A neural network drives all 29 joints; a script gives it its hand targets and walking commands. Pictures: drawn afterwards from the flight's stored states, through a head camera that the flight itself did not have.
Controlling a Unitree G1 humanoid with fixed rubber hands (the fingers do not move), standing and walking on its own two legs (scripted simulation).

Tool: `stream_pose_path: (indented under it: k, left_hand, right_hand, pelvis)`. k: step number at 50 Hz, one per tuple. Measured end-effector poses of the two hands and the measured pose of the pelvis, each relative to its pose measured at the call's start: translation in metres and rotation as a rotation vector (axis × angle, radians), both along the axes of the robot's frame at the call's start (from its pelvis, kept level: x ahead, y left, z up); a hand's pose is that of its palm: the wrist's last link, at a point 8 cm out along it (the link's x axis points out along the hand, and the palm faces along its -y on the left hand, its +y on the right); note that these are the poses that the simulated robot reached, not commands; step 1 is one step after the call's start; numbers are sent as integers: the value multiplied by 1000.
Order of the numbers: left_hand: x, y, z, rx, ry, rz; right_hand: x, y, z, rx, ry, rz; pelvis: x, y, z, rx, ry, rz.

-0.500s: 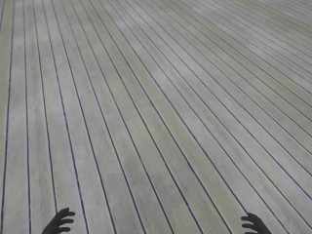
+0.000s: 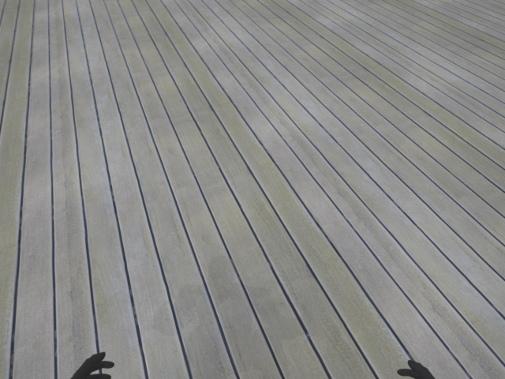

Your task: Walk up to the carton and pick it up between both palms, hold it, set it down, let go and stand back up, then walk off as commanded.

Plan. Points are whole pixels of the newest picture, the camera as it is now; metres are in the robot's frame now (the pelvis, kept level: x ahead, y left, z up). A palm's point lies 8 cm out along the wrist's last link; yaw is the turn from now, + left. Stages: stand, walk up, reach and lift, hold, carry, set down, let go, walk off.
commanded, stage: stand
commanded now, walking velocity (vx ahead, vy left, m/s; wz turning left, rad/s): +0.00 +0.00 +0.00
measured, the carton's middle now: out of the picture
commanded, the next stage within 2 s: none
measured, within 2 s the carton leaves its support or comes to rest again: neither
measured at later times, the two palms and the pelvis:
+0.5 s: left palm out of the picture +0.09 +0.29 -0.09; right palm out of the picture +0.08 -0.29 -0.10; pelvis +0.00 +0.00 +0.02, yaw +0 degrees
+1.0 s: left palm out of the picture +0.08 +0.29 -0.08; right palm out of the picture +0.09 -0.29 -0.09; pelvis +0.00 +0.00 +0.03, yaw +0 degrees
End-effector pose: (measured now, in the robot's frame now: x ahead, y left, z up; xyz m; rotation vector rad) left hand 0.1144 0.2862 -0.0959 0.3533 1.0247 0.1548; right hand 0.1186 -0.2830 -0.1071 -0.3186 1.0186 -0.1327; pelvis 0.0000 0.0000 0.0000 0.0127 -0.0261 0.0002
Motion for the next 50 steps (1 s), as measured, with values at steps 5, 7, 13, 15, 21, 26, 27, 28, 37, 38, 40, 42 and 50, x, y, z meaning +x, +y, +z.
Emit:
stream_pose_path:
  k: [5,7,13,15,21,26,27,28,37,38,40,42,50]
  left_hand:
    - [-5,1,1,1,23,4]
    - [-8,2,2,1,34,6]
    - [-13,3,2,-5,65,14]
    - [-15,3,3,-8,75,17]
    - [-19,3,6,-18,96,31]
    - [-22,4,8,-20,108,40]
    - [-23,4,9,-21,111,42]
    - [-24,4,9,-22,113,44]
    - [-32,6,10,-20,142,63]
    - [-33,6,11,-19,145,64]
    - [-34,7,11,-19,149,68]
    - [-35,7,11,-18,152,70]
    - [-35,8,12,-18,153,77]
  right_hand:
    - [-14,-6,1,-8,39,-14]
    - [-19,-8,2,-10,57,-22]
    - [-33,-12,5,-17,104,-41]
    - [-36,-12,6,-18,116,-47]
    - [-39,-11,10,-18,137,-50]
    - [-37,-8,12,-13,143,-47]
    - [-37,-8,13,-13,143,-46]
    - [-36,-7,13,-12,143,-45]
    - [-30,-8,17,-14,147,-43]
    - [-29,-8,17,-14,147,-44]
    - [-29,-8,17,-14,148,-44]
    - [-28,-8,18,-14,149,-47]
    - [-29,-9,19,-19,159,-48]
  pelvis:
    - [-2,-1,4,-2,-1,-2]
    - [-3,-1,6,-3,-2,-2]
    - [-4,-1,12,-3,-5,-1]
    - [-4,-1,14,-5,-6,-1]
    - [-3,0,20,-6,-11,-1]
    - [-2,0,24,-7,-14,-2]
    - [-2,1,25,-7,-15,-2]
    - [-2,1,26,-8,-15,-2]
    - [-2,1,29,-9,-16,-1]
    - [-2,1,30,-9,-16,0]
    - [-1,1,30,-9,-16,0]
    - [0,1,31,-9,-17,1]
    - [1,1,32,-10,-20,2]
